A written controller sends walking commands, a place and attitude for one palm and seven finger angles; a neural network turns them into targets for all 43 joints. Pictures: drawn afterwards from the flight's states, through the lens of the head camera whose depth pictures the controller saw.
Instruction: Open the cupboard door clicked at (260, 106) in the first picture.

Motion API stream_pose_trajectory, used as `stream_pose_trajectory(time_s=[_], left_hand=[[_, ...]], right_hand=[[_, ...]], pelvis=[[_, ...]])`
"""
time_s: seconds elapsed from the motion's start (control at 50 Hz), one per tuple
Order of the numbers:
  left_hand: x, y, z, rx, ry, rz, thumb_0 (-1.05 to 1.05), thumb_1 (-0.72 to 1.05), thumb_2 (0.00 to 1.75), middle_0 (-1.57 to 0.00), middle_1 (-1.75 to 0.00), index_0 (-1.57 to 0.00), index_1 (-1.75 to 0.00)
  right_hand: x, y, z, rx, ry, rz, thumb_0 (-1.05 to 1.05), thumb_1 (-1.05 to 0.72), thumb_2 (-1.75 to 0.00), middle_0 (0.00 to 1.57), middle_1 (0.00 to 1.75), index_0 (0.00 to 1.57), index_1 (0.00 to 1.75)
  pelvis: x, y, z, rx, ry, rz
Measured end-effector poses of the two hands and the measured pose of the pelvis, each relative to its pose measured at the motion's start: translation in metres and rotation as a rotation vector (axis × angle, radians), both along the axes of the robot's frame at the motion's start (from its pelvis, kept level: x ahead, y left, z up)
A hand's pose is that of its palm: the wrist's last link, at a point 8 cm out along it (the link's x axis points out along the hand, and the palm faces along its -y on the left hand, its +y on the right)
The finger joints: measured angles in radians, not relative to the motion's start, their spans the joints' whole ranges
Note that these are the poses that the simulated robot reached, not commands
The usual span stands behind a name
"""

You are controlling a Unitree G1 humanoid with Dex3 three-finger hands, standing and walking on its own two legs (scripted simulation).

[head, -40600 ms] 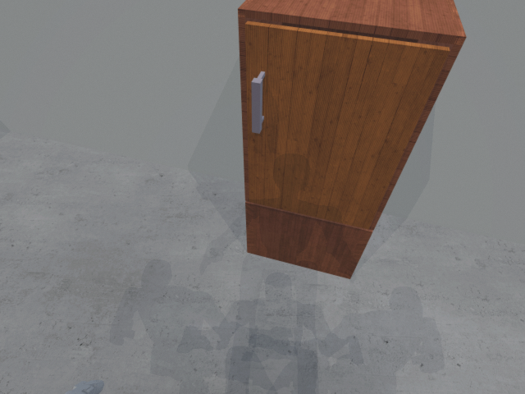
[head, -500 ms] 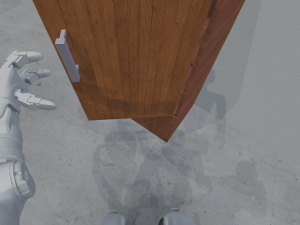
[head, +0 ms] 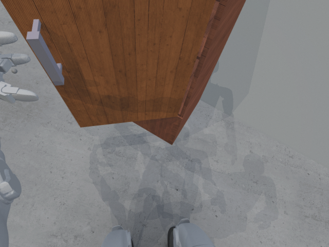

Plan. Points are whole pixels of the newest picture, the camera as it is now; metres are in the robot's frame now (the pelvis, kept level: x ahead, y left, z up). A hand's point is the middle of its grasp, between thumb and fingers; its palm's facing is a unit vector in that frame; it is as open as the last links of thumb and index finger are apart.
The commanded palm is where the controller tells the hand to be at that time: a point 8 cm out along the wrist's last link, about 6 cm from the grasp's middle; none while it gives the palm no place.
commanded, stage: move the hooked fingers beside the handle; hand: left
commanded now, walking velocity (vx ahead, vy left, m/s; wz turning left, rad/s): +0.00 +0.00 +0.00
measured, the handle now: (48, 55) +0.54 +0.23 +0.09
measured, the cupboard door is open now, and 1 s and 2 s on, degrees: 41 41 41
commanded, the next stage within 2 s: slide the fingers in behind the handle in 0.64 s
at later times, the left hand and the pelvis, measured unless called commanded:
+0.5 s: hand (9, 78) +0.47 +0.29 +0.09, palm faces +0.08 -1.00 +0.00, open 14.0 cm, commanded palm +0.45 +0.33 +0.09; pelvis +0.00 +0.00 +0.00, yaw +1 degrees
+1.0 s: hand (22, 75) +0.49 +0.27 +0.09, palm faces +0.07 -1.00 +0.01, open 14.0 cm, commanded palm +0.46 +0.32 +0.09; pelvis +0.00 +0.00 +0.00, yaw +0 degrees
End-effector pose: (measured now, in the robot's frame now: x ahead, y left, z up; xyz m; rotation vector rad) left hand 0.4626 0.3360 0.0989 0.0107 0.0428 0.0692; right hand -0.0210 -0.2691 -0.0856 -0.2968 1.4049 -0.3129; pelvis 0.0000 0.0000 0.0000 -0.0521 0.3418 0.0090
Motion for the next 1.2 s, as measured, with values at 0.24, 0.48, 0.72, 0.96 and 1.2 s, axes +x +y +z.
stream_pose_trajectory(time_s=[0.24, 0.48, 0.72, 0.96, 1.2], left_hand=[[-0.009, 0.001, -0.007, -0.006, -0.009, 0.023, -0.01, -0.50, 0.30, -0.30, -1.20, -0.30, -1.20], [-0.016, 0.009, -0.005, -0.015, 0.003, 0.014, -0.01, -0.50, 0.30, -0.30, -1.20, -0.30, -1.20], [-0.009, 0.007, -0.013, -0.011, 0.012, 0.014, -0.01, -0.50, 0.30, -0.30, -1.20, -0.30, -1.20], [-0.001, -0.008, -0.011, -0.023, 0.010, -0.008, -0.01, -0.50, 0.30, -0.30, -1.20, -0.30, -1.20], [-0.001, -0.019, -0.013, -0.017, -0.003, 0.006, -0.01, -0.50, 0.30, -0.30, -1.20, -0.30, -1.20]], right_hand=[[0.027, 0.006, -0.001, 0.019, -0.059, 0.016, 0.00, -0.91, -0.90, 0.21, 0.30, 0.20, 0.30], [0.052, 0.005, -0.004, 0.017, -0.109, 0.068, 0.00, -0.91, -0.90, 0.21, 0.30, 0.20, 0.30], [0.036, 0.002, -0.004, -0.006, -0.077, 0.056, 0.00, -0.91, -0.90, 0.21, 0.30, 0.20, 0.30], [0.013, 0.007, -0.004, 0.016, -0.021, 0.013, 0.00, -0.91, -0.90, 0.21, 0.30, 0.20, 0.30], [0.025, 0.009, -0.006, 0.029, -0.062, 0.017, 0.00, -0.91, -0.90, 0.21, 0.30, 0.20, 0.30]], pelvis=[[0.006, 0.002, 0.002, -0.003, -0.015, 0.001], [0.004, 0.002, 0.000, -0.005, -0.022, 0.015], [-0.001, 0.002, -0.004, -0.009, -0.008, 0.017], [0.002, 0.003, -0.002, -0.008, -0.005, 0.007], [0.003, 0.003, -0.001, -0.005, -0.013, 0.004]])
